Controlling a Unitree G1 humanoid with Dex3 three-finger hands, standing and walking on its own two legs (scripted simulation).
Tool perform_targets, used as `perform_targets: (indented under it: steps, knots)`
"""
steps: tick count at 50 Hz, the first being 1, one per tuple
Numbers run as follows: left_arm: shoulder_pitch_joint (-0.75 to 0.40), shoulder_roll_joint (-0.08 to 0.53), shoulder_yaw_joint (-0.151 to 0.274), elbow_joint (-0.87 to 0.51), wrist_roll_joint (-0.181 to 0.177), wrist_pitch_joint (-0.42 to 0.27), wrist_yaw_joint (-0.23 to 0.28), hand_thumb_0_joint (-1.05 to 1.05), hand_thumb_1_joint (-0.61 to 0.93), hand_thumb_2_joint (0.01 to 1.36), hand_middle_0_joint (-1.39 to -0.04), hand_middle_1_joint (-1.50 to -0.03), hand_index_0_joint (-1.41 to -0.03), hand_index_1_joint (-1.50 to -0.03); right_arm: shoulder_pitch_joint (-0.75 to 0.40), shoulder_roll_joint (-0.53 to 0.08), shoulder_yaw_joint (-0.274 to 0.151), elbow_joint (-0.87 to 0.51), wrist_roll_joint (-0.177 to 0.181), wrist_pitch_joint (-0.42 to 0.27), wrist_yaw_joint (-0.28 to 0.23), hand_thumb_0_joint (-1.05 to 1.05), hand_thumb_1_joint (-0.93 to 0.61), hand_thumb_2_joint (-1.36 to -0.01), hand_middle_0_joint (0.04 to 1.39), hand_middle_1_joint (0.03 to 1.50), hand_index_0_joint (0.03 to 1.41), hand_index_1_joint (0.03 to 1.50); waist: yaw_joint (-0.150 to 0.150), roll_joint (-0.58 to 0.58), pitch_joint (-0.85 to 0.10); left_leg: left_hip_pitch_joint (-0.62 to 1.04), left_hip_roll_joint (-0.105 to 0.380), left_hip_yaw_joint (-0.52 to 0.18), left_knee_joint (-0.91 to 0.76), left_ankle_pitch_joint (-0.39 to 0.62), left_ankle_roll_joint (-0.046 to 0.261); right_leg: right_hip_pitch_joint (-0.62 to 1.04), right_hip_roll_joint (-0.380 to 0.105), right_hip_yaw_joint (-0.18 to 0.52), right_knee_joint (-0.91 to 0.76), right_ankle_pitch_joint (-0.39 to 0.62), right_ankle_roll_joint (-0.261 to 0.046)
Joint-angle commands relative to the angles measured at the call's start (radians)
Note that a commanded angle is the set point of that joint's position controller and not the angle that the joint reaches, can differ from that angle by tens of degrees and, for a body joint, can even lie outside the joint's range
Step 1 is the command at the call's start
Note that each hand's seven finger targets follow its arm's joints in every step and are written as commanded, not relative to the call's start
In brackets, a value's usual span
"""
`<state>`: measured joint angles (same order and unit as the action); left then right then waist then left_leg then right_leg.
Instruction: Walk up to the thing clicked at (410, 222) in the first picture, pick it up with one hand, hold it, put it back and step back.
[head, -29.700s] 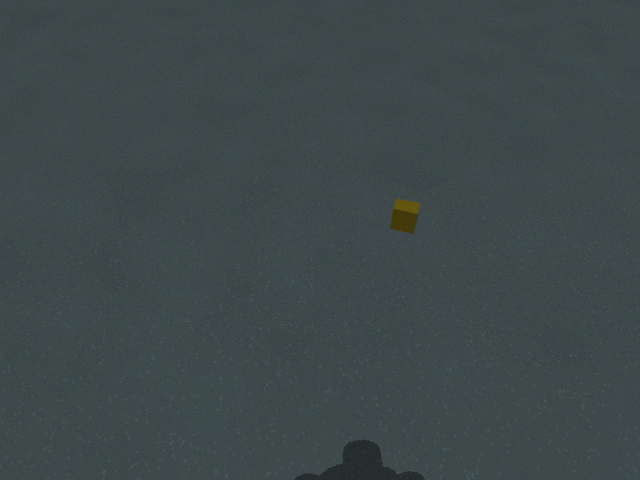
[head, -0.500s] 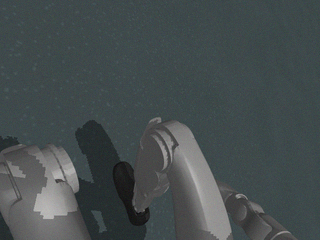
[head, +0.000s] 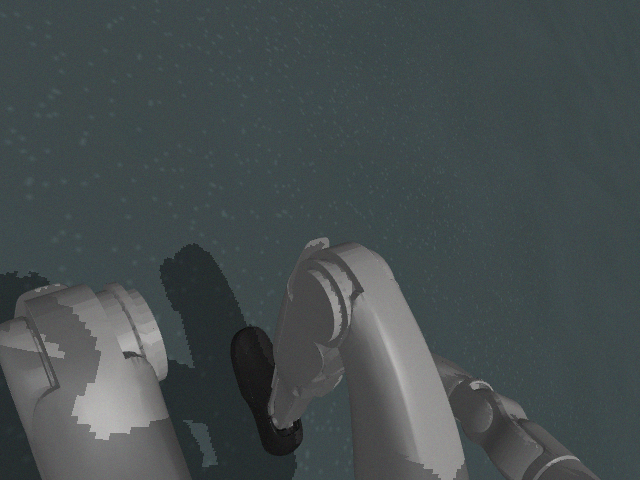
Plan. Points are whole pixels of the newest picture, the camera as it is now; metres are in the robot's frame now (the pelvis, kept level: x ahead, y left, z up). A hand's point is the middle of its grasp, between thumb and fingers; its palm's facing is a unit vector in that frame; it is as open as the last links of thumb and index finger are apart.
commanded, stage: close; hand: left
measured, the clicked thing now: out of the picture +0.43 +0.30 -0.22
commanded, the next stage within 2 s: settle in 0.72 s
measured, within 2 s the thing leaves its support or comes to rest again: leaves its support in 1.22 s
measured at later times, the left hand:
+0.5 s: hand out of the picture +0.40 +0.31 -0.18, palm faces +0.41 -0.91 +0.01, open 12.1 cm
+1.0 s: hand out of the picture +0.41 +0.30 -0.17, palm faces +0.39 -0.92 +0.01, open 8.4 cm
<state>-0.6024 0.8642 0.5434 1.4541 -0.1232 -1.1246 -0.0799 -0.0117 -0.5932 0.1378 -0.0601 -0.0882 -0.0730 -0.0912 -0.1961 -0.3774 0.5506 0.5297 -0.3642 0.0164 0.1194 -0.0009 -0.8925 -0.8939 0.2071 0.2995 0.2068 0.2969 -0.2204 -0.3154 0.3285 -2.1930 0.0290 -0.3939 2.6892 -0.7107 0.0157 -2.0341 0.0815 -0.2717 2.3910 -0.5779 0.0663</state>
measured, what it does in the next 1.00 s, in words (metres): stands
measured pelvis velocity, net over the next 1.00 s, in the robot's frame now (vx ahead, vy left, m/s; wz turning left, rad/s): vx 0.00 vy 0.00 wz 0.01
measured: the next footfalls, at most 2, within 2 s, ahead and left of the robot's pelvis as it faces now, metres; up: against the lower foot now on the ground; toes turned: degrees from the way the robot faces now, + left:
none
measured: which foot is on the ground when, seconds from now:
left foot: down 0.00-1.00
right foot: down 0.00-1.00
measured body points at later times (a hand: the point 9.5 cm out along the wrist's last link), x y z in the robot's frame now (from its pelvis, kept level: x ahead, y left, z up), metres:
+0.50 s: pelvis +0.00 +0.00 +0.00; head +0.21 +0.21 +0.33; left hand +0.38 +0.36 -0.18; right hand +0.19 -0.23 -0.02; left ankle +0.09 +0.12 -0.25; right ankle +0.15 -0.12 -0.25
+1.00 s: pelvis +0.00 +0.00 +0.00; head +0.21 +0.21 +0.33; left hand +0.38 +0.35 -0.17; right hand +0.19 -0.23 -0.02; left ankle +0.09 +0.12 -0.25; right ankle +0.15 -0.12 -0.25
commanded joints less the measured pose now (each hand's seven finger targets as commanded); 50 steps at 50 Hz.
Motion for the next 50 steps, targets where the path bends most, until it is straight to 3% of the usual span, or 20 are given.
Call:
perform_targets:
  steps: [1, 8, 11, 12, 14, 18, 25, 31, 34, 36, 37, 41, 44, 47, 49, 50]
  knots:
    - [-0.179, 0.156, -0.011, -0.139, 0.012, -0.079, 0.020, 0.000, -0.437, 0.223, -0.215, -0.198, -0.220, -0.197, 0.014, -0.373, -0.138, -0.018, -0.008, 0.014, -0.012, 0.000, -0.877, -0.895, 0.200, 0.300, 0.200, 0.300, -0.121, 0.594, -0.520, 0.379, 0.070, 0.064, -0.385, 0.101, -0.049, 0.215, 0.030, -0.110, -0.123, 0.118, -0.070]
    - [-0.190, 0.140, -0.036, -0.138, 0.023, -0.075, 0.029, 0.000, -0.146, 0.371, -0.375, -0.338, -0.380, -0.333, 0.020, -0.376, -0.145, -0.003, -0.007, 0.012, -0.005, 0.000, -0.873, -0.892, 0.200, 0.299, 0.199, 0.299, -0.138, 0.621, -0.499, 0.382, 0.069, 0.059, -0.395, 0.089, -0.053, 0.197, 0.026, -0.111, -0.123, 0.114, -0.069]
    - [-0.223, 0.110, -0.065, -0.157, 0.020, -0.078, 0.031, 0.000, -0.073, 0.402, -0.407, -0.366, -0.411, -0.360, 0.024, -0.369, -0.143, 0.001, -0.009, 0.013, 0.000, 0.000, -0.872, -0.892, 0.200, 0.300, 0.199, 0.300, -0.152, 0.602, -0.512, 0.378, 0.064, 0.062, -0.384, 0.095, -0.049, 0.206, 0.028, -0.109, -0.132, 0.121, -0.067]
    - [-0.212, 0.131, -0.050, -0.177, 0.021, -0.081, 0.034, 0.000, -0.033, 0.426, -0.425, -0.382, -0.426, -0.379, 0.022, -0.371, -0.145, -0.004, -0.009, 0.011, -0.001, 0.000, -0.866, -0.891, 0.200, 0.299, 0.199, 0.299, -0.134, 0.598, -0.529, 0.387, 0.065, 0.061, -0.385, 0.108, -0.049, 0.212, 0.028, -0.108, -0.129, 0.131, -0.068]
    - [-0.218, 0.105, -0.071, -0.149, 0.025, -0.077, 0.037, 0.000, 0.012, 0.434, -0.452, -0.400, -0.458, -0.392, 0.023, -0.368, -0.145, -0.001, -0.007, 0.011, 0.002, 0.000, -0.868, -0.891, 0.200, 0.300, 0.199, 0.300, -0.149, 0.597, -0.513, 0.381, 0.062, 0.060, -0.389, 0.089, -0.050, 0.202, 0.026, -0.110, -0.133, 0.116, -0.068]
    - [-0.251, 0.121, -0.076, -0.165, 0.024, -0.079, 0.044, 0.000, 0.097, 0.502, -0.520, -0.463, -0.522, -0.457, 0.021, -0.369, -0.142, 0.005, -0.008, 0.008, 0.003, 0.000, -0.865, -0.890, 0.200, 0.300, 0.199, 0.300, -0.153, 0.593, -0.518, 0.368, 0.059, 0.068, -0.377, 0.082, -0.044, 0.206, 0.029, -0.104, -0.141, 0.117, -0.068]
    - [-0.247, 0.134, -0.053, -0.169, 0.028, -0.078, 0.055, 0.000, 0.141, 0.673, -0.703, -0.670, -0.707, -0.667, 0.028, -0.367, -0.147, 0.006, -0.006, 0.013, 0.005, 0.000, -0.868, -0.892, 0.200, 0.300, 0.199, 0.300, -0.139, 0.606, -0.528, 0.385, 0.062, 0.062, -0.395, 0.078, -0.048, 0.204, 0.024, -0.103, -0.136, 0.107, -0.069]
    - [-0.245, 0.094, -0.086, -0.171, 0.019, -0.075, 0.048, 0.000, 0.176, 0.754, -0.823, -0.774, -0.824, -0.774, 0.037, -0.365, -0.148, 0.018, -0.006, 0.008, 0.005, 0.000, -0.875, -0.893, 0.200, 0.300, 0.199, 0.300, -0.151, 0.596, -0.559, 0.393, 0.056, 0.075, -0.373, 0.117, -0.045, 0.224, 0.029, -0.099, -0.144, 0.145, -0.069]
    - [-0.250, 0.078, -0.101, -0.163, 0.020, -0.071, 0.045, 0.000, 0.203, 0.795, -0.864, -0.828, -0.870, -0.824, 0.031, -0.368, -0.154, 0.021, -0.001, 0.006, 0.007, 0.000, -0.875, -0.892, 0.200, 0.299, 0.199, 0.299, -0.154, 0.587, -0.525, 0.369, 0.053, 0.072, -0.385, 0.079, -0.044, 0.202, 0.023, -0.102, -0.146, 0.115, -0.070]
    - [-0.224, 0.086, -0.090, -0.172, 0.018, -0.071, 0.045, 0.000, 0.217, 0.827, -0.908, -0.861, -0.910, -0.861, 0.031, -0.366, -0.154, 0.017, 0.000, 0.005, 0.008, 0.000, -0.874, -0.892, 0.200, 0.299, 0.199, 0.299, -0.136, 0.586, -0.550, 0.387, 0.054, 0.072, -0.383, 0.091, -0.046, 0.213, 0.024, -0.100, -0.143, 0.124, -0.069]
    - [-0.240, 0.075, -0.102, -0.171, 0.018, -0.071, 0.044, 0.000, 0.196, 0.828, -0.916, -0.874, -0.921, -0.871, 0.029, -0.370, -0.157, 0.018, 0.002, 0.007, 0.008, 0.000, -0.875, -0.892, 0.200, 0.299, 0.199, 0.299, -0.147, 0.589, -0.535, 0.382, 0.054, 0.068, -0.391, 0.079, -0.048, 0.195, 0.021, -0.104, -0.141, 0.112, -0.070]
    - [-0.209, 0.079, -0.090, -0.172, 0.012, -0.065, 0.045, 0.000, 0.188, 0.871, -0.969, -0.936, -0.976, -0.934, 0.037, -0.361, -0.153, 0.020, 0.005, 0.005, 0.009, 0.000, -0.875, -0.892, 0.200, 0.299, 0.199, 0.299, -0.135, 0.585, -0.559, 0.385, 0.052, 0.073, -0.386, 0.106, -0.047, 0.221, 0.025, -0.102, -0.142, 0.130, -0.071]
    - [-0.219, 0.078, -0.086, -0.195, 0.005, -0.067, 0.045, 0.000, 0.196, 1.019, -1.067, -1.101, -1.068, -1.111, 0.039, -0.361, -0.156, 0.022, 0.003, 0.006, 0.009, 0.000, -0.894, -0.900, 0.201, 0.300, 0.200, 0.300, -0.128, 0.595, -0.571, 0.391, 0.052, 0.082, -0.379, 0.122, -0.046, 0.228, 0.024, -0.094, -0.144, 0.145, -0.071]
    - [-0.228, 0.067, -0.087, -0.218, -0.005, -0.064, 0.037, 0.000, 0.220, 1.066, -1.119, -1.162, -1.124, -1.169, 0.038, -0.362, -0.161, 0.023, 0.007, 0.005, 0.008, 0.000, -0.894, -0.899, 0.200, 0.300, 0.200, 0.300, -0.132, 0.596, -0.578, 0.397, 0.050, 0.085, -0.380, 0.127, -0.047, 0.228, 0.023, -0.095, -0.146, 0.148, -0.070]
    - [-0.226, 0.102, -0.067, -0.244, 0.000, -0.059, 0.036, 0.000, 0.188, 1.084, -1.162, -1.202, -1.165, -1.212, 0.044, -0.362, -0.166, 0.020, 0.009, 0.005, 0.006, 0.000, -0.895, -0.899, 0.200, 0.300, 0.200, 0.300, -0.114, 0.625, -0.585, 0.407, 0.053, 0.084, -0.396, 0.103, -0.049, 0.219, 0.021, -0.092, -0.144, 0.126, -0.074]
    - [-0.223, 0.092, -0.074, -0.258, 0.004, -0.058, 0.034, 0.000, 0.201, 1.116, -1.169, -1.225, -1.173, -1.235, 0.048, -0.362, -0.172, 0.027, 0.010, 0.008, 0.008, 0.000, -0.897, -0.900, 0.200, 0.300, 0.200, 0.300, -0.115, 0.639, -0.585, 0.409, 0.051, 0.085, -0.398, 0.110, -0.052, 0.220, 0.018, -0.091, -0.140, 0.131, -0.073]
